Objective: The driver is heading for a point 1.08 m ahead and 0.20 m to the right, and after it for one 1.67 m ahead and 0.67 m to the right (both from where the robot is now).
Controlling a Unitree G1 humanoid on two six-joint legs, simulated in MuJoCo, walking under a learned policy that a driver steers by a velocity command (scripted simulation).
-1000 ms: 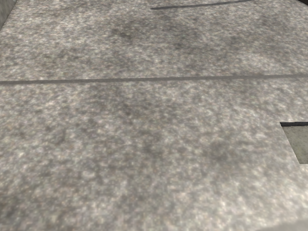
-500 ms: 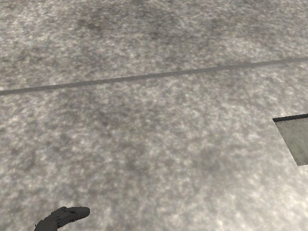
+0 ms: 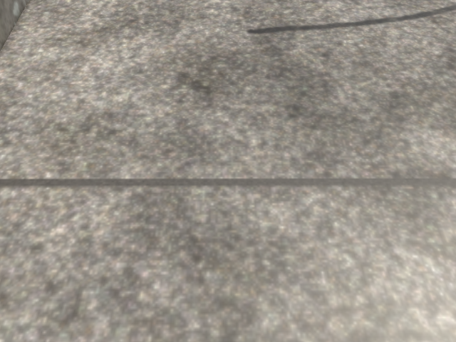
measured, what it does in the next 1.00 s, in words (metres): walks ahead: left foot, then right foot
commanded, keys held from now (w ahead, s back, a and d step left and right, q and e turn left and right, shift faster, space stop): w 0.10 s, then no key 0.90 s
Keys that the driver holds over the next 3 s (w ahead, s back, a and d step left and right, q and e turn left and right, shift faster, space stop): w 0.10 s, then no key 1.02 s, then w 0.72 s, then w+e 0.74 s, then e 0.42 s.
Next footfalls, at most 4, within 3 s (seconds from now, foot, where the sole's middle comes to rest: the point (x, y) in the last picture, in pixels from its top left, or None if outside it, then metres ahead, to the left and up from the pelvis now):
0.08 left None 0.24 0.13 -0.78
0.52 right None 0.34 -0.09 -0.78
1.92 left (218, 261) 0.73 0.13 -0.78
2.50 right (307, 203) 0.98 -0.16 -0.78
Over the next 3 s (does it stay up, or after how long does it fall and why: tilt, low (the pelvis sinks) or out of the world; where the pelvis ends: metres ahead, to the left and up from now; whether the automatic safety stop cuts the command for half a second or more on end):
stays up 1.08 -0.11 -0.02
